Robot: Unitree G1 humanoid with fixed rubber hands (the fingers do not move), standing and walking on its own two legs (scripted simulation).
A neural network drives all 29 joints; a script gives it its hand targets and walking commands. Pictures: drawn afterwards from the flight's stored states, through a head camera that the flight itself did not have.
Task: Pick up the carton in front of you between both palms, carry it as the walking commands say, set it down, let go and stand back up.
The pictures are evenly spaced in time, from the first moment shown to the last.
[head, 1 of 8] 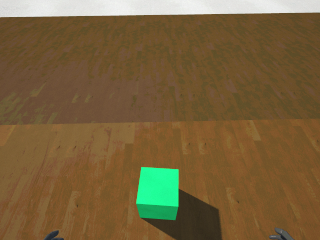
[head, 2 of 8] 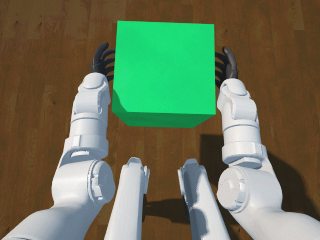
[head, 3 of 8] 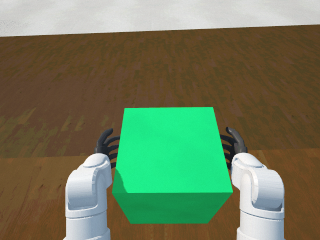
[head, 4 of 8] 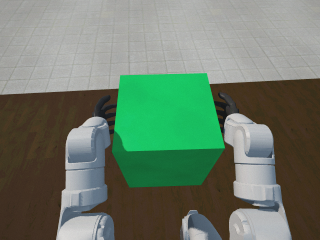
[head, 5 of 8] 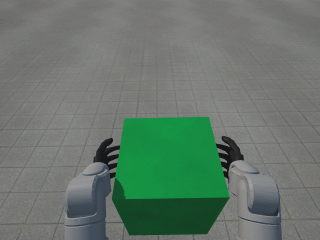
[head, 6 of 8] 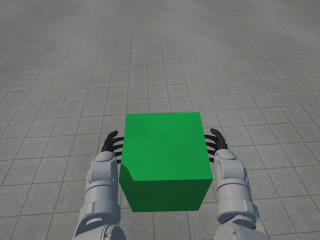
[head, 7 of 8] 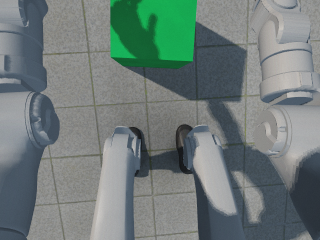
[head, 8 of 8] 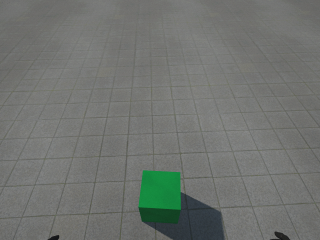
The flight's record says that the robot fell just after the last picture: no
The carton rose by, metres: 0.69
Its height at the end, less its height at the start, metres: -0.27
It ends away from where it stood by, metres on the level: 5.29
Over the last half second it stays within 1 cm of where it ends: yes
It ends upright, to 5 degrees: yes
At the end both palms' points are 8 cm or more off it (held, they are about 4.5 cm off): yes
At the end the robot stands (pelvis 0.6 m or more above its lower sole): yes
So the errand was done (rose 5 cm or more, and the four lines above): yes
